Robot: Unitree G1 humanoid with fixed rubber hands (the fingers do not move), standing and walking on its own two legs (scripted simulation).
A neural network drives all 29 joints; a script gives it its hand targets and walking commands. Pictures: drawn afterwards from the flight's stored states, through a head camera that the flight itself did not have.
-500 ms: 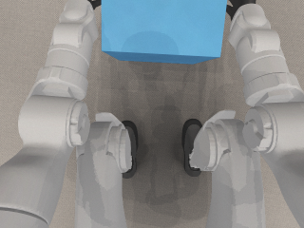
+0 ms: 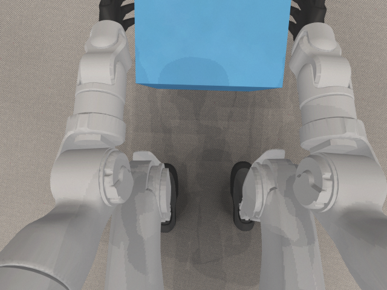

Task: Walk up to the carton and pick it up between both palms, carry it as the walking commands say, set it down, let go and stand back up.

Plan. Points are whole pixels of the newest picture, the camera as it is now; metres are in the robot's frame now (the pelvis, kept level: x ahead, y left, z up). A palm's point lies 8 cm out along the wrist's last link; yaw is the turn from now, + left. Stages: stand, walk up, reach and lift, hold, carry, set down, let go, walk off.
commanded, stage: reach and lift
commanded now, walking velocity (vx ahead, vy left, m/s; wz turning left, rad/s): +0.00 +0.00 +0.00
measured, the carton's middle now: (207, 38) +0.54 +0.00 -0.18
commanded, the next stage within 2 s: none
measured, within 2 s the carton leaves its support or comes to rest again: neither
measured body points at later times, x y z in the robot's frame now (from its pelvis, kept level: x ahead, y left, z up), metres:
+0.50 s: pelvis +0.00 +0.00 +0.05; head +0.30 +0.01 +0.39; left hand +0.53 +0.16 -0.04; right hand +0.52 -0.16 -0.04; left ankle +0.11 +0.11 -0.37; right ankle +0.11 -0.12 -0.37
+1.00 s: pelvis +0.01 +0.00 +0.11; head +0.27 +0.01 +0.47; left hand +0.51 +0.16 +0.04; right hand +0.50 -0.16 +0.04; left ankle +0.11 +0.11 -0.37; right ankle +0.11 -0.12 -0.37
